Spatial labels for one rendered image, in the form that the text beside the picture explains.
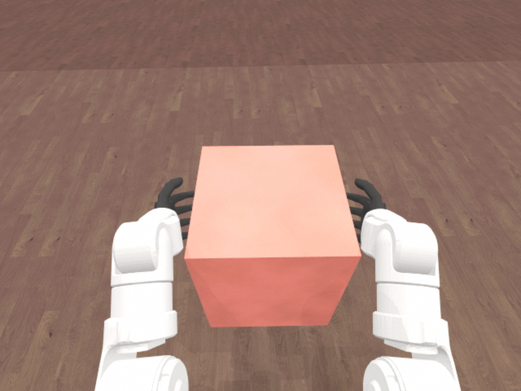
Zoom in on robot right upper arm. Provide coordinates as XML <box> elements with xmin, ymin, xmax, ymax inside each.
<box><xmin>363</xmin><ymin>356</ymin><xmax>459</xmax><ymax>391</ymax></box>

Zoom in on robot left upper arm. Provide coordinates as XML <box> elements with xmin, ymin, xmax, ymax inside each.
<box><xmin>97</xmin><ymin>355</ymin><xmax>189</xmax><ymax>391</ymax></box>

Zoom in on robot left hand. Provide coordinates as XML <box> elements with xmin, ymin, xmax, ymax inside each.
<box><xmin>155</xmin><ymin>178</ymin><xmax>195</xmax><ymax>239</ymax></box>

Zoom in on robot right hand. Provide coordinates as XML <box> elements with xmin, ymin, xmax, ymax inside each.
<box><xmin>346</xmin><ymin>178</ymin><xmax>386</xmax><ymax>243</ymax></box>

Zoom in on carton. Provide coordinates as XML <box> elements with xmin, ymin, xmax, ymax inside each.
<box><xmin>184</xmin><ymin>145</ymin><xmax>361</xmax><ymax>327</ymax></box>

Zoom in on robot left forearm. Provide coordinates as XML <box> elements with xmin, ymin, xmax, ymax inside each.
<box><xmin>95</xmin><ymin>208</ymin><xmax>183</xmax><ymax>391</ymax></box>

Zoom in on robot right forearm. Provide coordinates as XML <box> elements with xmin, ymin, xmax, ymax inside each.
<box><xmin>361</xmin><ymin>209</ymin><xmax>461</xmax><ymax>391</ymax></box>

